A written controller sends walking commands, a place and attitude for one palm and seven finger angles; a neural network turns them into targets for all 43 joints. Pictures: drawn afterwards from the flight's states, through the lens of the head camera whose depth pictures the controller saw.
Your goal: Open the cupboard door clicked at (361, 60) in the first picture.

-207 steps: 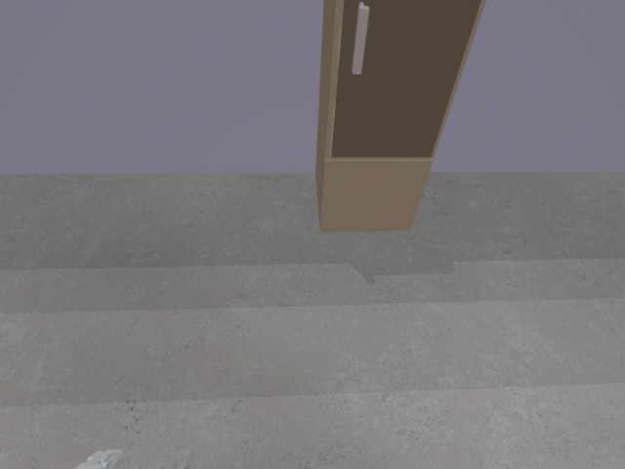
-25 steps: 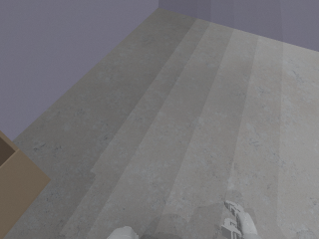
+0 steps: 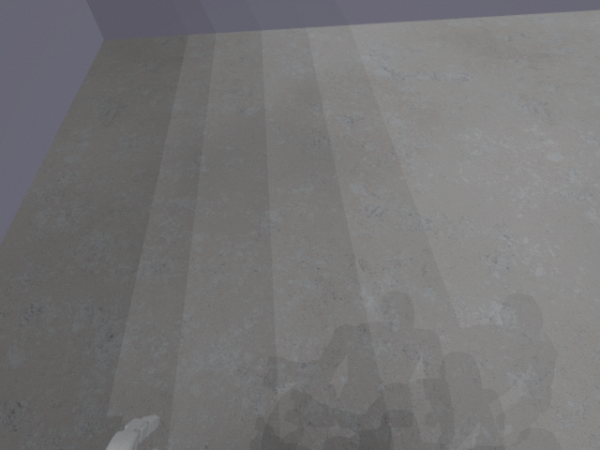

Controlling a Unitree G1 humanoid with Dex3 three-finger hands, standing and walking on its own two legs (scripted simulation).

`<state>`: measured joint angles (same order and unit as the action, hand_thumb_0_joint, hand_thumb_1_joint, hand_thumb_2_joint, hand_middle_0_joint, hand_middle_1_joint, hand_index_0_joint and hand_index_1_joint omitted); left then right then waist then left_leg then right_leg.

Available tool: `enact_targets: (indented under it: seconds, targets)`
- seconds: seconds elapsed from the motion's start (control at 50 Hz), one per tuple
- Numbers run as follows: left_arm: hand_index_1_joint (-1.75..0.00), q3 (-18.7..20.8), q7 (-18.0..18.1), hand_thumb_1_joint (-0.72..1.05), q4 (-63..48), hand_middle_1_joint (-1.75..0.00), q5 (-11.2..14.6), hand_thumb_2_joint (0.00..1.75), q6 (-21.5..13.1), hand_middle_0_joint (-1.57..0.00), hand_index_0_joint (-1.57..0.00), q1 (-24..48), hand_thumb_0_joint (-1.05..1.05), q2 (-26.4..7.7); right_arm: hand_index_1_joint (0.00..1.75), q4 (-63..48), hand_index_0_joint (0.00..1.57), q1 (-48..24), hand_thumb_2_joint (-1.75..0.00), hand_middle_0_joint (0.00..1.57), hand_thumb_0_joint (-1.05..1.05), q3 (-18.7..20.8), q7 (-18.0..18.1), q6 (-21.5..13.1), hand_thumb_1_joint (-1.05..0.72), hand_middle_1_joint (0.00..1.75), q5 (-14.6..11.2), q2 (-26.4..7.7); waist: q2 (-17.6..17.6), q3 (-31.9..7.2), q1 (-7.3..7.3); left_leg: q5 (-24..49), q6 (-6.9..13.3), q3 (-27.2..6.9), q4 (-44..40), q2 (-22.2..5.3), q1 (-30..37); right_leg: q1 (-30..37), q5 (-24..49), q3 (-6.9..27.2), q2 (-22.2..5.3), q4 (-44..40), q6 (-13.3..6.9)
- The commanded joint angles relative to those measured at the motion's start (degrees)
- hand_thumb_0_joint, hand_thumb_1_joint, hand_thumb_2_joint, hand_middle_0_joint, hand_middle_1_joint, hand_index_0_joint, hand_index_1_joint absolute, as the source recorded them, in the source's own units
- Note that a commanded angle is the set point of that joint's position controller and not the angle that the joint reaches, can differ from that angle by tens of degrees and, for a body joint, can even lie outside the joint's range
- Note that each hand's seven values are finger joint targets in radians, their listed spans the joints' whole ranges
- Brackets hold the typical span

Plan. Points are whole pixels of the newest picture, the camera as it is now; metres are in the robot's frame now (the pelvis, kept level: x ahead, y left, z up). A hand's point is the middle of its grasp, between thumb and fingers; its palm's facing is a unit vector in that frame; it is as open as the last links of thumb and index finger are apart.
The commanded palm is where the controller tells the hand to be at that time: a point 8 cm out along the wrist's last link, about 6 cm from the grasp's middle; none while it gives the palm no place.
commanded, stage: walk to a spot facing it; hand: left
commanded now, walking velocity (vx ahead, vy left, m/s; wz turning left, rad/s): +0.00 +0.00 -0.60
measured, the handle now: out of the picture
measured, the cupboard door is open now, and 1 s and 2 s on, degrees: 0 0 0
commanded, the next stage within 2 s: none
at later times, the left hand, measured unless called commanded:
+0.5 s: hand out of the picture +0.13 +0.22 -0.17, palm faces -0.20 -0.96 -0.19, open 7.4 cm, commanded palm none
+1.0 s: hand (231, 422) +0.18 +0.12 -0.14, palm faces -0.55 -0.79 -0.28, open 7.4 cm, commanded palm none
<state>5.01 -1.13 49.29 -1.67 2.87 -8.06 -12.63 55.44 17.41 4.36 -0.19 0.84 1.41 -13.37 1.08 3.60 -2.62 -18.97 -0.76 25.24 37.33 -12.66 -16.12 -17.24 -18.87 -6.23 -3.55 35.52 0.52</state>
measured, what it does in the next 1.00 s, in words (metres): steps on the spot, turning right: left foot, then right foot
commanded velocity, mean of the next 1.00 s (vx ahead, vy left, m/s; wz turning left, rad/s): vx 0.02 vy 0.00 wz -0.60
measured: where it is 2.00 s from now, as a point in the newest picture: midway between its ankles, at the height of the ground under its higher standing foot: outside the picture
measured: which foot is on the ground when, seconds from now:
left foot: down 0.00-0.00, up 0.02-0.42, down 0.44-0.96, up 0.98-1.00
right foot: down 0.00-0.44, up 0.46-0.94, down 0.96-1.00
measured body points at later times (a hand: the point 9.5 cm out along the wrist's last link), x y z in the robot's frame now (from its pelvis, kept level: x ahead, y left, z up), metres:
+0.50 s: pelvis +0.01 +0.04 +0.01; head +0.05 +0.06 +0.45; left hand +0.14 +0.27 -0.16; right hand +0.06 -0.23 -0.11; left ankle +0.04 +0.13 -0.72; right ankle -0.03 -0.09 -0.69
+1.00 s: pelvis -0.03 +0.01 +0.00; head -0.01 -0.03 +0.44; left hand +0.21 +0.16 -0.12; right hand -0.17 -0.20 -0.16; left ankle +0.04 +0.13 -0.71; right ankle -0.09 -0.06 -0.73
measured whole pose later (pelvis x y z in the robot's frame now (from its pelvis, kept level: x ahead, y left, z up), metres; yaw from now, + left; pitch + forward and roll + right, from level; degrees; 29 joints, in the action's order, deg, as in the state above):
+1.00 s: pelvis -0.03 +0.01 +0.00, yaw -35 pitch +0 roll +0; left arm 4.3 -0.8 50.9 -1.3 2.2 -8.1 -11.5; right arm 55.2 16.0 4.2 0.0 2.6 1.1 -13.5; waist 3.3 4.6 -1.8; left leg -26.9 -3.2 16.1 47.3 -12.0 -19.5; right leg -16.8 -20.4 -5.7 -1.4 37.2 -1.2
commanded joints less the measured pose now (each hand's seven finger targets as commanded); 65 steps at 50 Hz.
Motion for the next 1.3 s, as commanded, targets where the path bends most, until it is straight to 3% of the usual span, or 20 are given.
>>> enact_targets:
  seconds: [0.0,0.06,0.1,0.2,0.3,0.38,0.4,0.42,0.44,0.48,0.54,0.82,0.86,0.9,0.92,0.94,0.96,1.02,1.08,1.28]
  targets:
    - [-0.3,3.0,2.5,0.9,-0.3,-0.3,0.7,0.9,-2.5,-0.2,-0.2,-12.7,0.0,-16.2,0.3,-8.7,0.2,-3.8,-0.9,0.2,0.0,0.0,0.9,0.1,-0.9,0.3,-0.6,-3.8,-14.3,-11.7,7.11,-18.6,-4.2,-18.7,28.6,3.1,-20.3,18.7,50.6,25.7,-21.4,-11.9,-13.3]
    - [-0.3,1.9,2.9,0.9,-1.5,-0.3,0.9,0.9,-2.5,-0.2,-0.2,-4.4,0.0,-10.8,0.3,-7.1,0.2,-5.1,-0.9,0.2,0.0,0.2,1.2,0.6,-0.9,0.3,-0.3,-4.5,-11.2,-7.8,3.73,-7.3,-5.1,-22.7,30.8,2.6,-21.6,16.3,45.5,17.8,-12.5,-11.0,-9.9]
    - [-0.3,1.2,2.6,0.9,-2.2,-0.3,1.1,0.9,-2.8,-0.2,-0.2,-2.0,0.0,-9.5,0.3,-6.0,0.2,-3.3,-0.9,0.2,0.0,0.4,1.3,1.0,-0.9,0.3,-0.2,-4.4,-8.6,-6.6,2.0,-3.3,-5.7,-22.6,28.5,3.7,-17.7,11.3,42.9,14.8,-10.1,-12.1,-8.8]
    - [-0.3,1.5,2.1,0.9,-1.8,-0.3,0.7,0.9,-2.5,-0.2,-0.2,-2.3,0.0,-10.3,0.3,-6.3,0.2,-4.7,-0.9,0.2,0.0,0.5,1.4,1.2,-0.9,0.3,-0.3,-3.9,-9.2,-4.2,2.36,-2.3,-6.0,-22.6,22.1,6.0,-14.7,7.2,32.1,18.4,-8.7,-14.3,-9.9]
    - [-0.3,2.1,2.0,0.9,-1.8,-0.3,0.3,0.9,-1.9,-0.2,-0.2,-2.5,0.0,-11.3,0.3,-8.3,0.2,-7.8,-0.9,0.2,0.0,0.2,1.7,0.3,-0.9,0.3,-0.9,-3.3,-10.0,-5.9,3.5,-5.4,-4.9,-22.5,9.4,8.5,-8.6,6.6,31.9,24.1,-8.7,-12.2,-11.0]
    - [-0.3,1.9,1.8,0.9,-2.5,-0.3,1.0,0.9,-1.1,-0.2,-0.2,1.0,0.0,-10.0,0.3,-6.5,0.2,-0.6,-0.9,0.2,0.0,0.2,2.3,-0.7,-0.9,0.3,-1.2,-4.4,-7.9,-8.9,-0.24,6.8,-3.4,-21.8,-12.5,9.2,7.2,0.6,27.1,23.6,-3.7,-4.8,-5.6]
    - [-0.3,1.3,1.6,0.9,-3.5,-0.3,1.5,0.9,-0.8,-0.2,-0.2,-0.7,0.0,-6.5,0.3,-6.5,0.2,0.5,-0.9,0.2,0.0,0.8,2.5,-1.4,-0.9,0.3,-0.7,-8.5,4.4,-11.0,-0.17,10.7,-0.4,-32.0,-19.6,-1.0,14.9,-7.1,12.6,18.8,2.9,3.1,-2.2]
    - [-0.3,0.9,1.0,0.9,-4.2,-0.3,1.5,0.9,-0.7,-0.2,-0.2,-2.3,0.0,-4.3,0.3,-7.5,0.2,-0.2,-0.9,0.2,0.0,1.7,2.3,-1.2,-0.9,0.3,-0.4,-13.2,18.1,-9.8,0.72,22.4,5.4,-43.4,-21.1,-14.7,17.0,-16.7,-14.4,10.0,7.7,17.1,1.7]
    - [-0.3,1.2,1.1,0.9,-3.8,-0.3,0.7,0.9,-0.6,-0.2,-0.2,-2.0,0.0,-6.6,0.3,-8.6,0.2,-1.1,-0.9,0.2,0.0,1.3,2.0,-0.7,-0.9,0.3,-0.3,-13.2,12.7,-8.4,0.3,22.1,8.5,-42.6,-19.5,-17.0,11.4,-14.7,-15.6,10.9,4.7,26.9,2.0]
    - [-0.3,2.5,0.4,0.9,-1.4,-0.3,0.0,0.9,0.1,-0.2,-0.2,-3.5,0.0,-7.6,0.3,-9.7,0.2,-8.1,-0.9,0.2,0.0,0.2,2.6,-1.3,-0.9,0.3,0.0,-8.0,11.5,-4.0,3.14,19.3,6.4,-33.1,-21.2,-10.0,5.1,-15.0,-8.7,10.9,3.3,34.5,3.2]
    - [-0.3,2.1,-0.6,0.9,-0.7,-0.3,0.2,0.9,0.3,-0.2,-0.2,-4.3,0.0,-5.9,0.3,-9.6,0.2,-8.0,-0.9,0.2,0.0,-0.1,2.7,-1.7,-0.9,0.3,-0.2,-6.8,8.2,-3.9,3.22,25.0,5.3,-23.5,-19.2,-5.4,8.0,-15.8,-3.3,8.0,2.3,37.0,4.2]
    - [-0.3,0.6,-0.5,0.9,-2.8,-0.3,0.6,0.9,0.4,-0.2,-0.2,0.6,0.0,-2.7,0.3,-4.9,0.2,-1.5,-0.9,0.2,0.0,2.1,1.4,-1.1,-0.9,0.3,0.1,-9.3,10.9,-4.4,0.09,21.1,7.8,-16.9,-16.8,-11.5,11.3,-7.5,-7.4,1.0,-0.2,11.1,3.3]
    - [-0.3,0.6,-0.2,0.9,-2.7,-0.3,0.6,0.9,-0.1,-0.2,-0.2,-0.7,0.0,-2.6,0.3,-4.5,0.2,-1.5,-0.9,0.2,0.0,2.4,1.1,-1.0,-0.9,0.3,0.2,-9.5,10.2,-6.0,0.73,23.4,6.5,-15.2,-13.3,-11.6,11.3,-4.0,-5.4,0.2,0.9,5.0,2.1]
    - [-0.3,1.0,0.2,0.9,-1.7,-0.3,0.5,0.9,-1.0,-0.2,-0.2,-4.5,0.0,-4.3,0.3,-4.3,0.2,-1.4,-0.9,0.2,0.0,2.3,0.8,-0.8,-0.9,0.3,-0.2,-9.2,6.1,-8.0,3.09,21.1,2.2,-10.8,-4.3,-9.7,6.4,6.3,5.9,-0.5,1.6,-7.2,0.7]
    - [-0.3,1.8,0.8,0.9,-0.8,-0.3,0.0,0.9,-1.9,-0.2,-0.2,-8.2,0.0,-9.4,0.3,-5.2,0.2,-0.5,-0.9,0.2,0.0,1.7,0.5,-0.4,-0.9,0.3,-0.7,-6.7,-6.5,-9.9,5.12,9.0,-1.7,-8.8,7.3,-5.7,-3.7,16.2,14.5,10.5,-6.5,-14.9,-2.4]
    - [-0.3,3.0,1.7,0.9,0.2,-0.3,0.0,0.9,-2.5,-0.2,-0.2,-11.2,0.0,-16.2,0.3,-8.4,0.2,-3.2,-0.9,0.2,0.0,0.2,0.1,-0.1,-0.9,0.3,-0.4,-2.0,-21.9,-9.4,6.69,-16.9,-4.6,-11.3,21.8,3.3,-19.4,19.2,29.3,30.9,-19.7,-17.5,-8.6]
    - [-0.3,3.2,2.2,0.9,0.5,-0.3,1.0,0.9,-2.0,-0.2,-0.2,-12.8,0.0,-16.3,0.3,-9.5,0.2,-6.2,-0.9,0.2,0.0,0.2,0.7,0.8,-0.9,0.3,-0.5,-4.0,-16.3,-9.6,8.14,-17.5,-3.7,-20.0,27.6,3.4,-20.4,16.7,25.0,28.9,-20.7,-17.8,-12.3]
    - [-0.3,1.9,2.3,0.9,-0.4,-0.3,1.2,0.9,-2.5,-0.2,-0.2,-6.0,0.0,-10.6,0.3,-8.6,0.2,-9.2,-0.9,0.2,0.0,0.7,0.1,0.8,-0.9,0.3,0.2,-5.4,-12.4,-2.1,5.41,-5.2,-3.9,-23.5,30.1,2.6,-24.3,11.3,2.6,24.7,-13.2,-22.1,-9.7]
    - [-0.3,1.0,1.7,0.9,0.0,-0.3,1.2,0.9,-4.0,-0.2,-0.2,-5.2,0.0,-8.7,0.3,-6.1,0.2,-5.5,-0.9,0.2,0.0,1.0,-0.5,0.4,-0.9,0.3,0.7,-5.0,-7.9,-2.0,3.14,2.6,-4.9,-22.4,26.8,3.4,-20.5,9.7,6.2,19.1,-8.6,-22.0,-8.0]
    - [-0.3,0.4,1.3,0.9,4.5,-0.3,0.6,0.9,-6.2,-0.2,-0.2,-14.8,0.0,-7.7,0.3,-8.3,0.2,-12.9,-0.9,0.2,0.0,0.4,-0.7,-1.4,-0.9,0.3,0.4,-4.0,-7.2,-0.3,5.48,4.2,-5.2,-23.6,18.1,5.1,-25.5,17.1,12.5,24.9,-8.8,-22.3,-11.1]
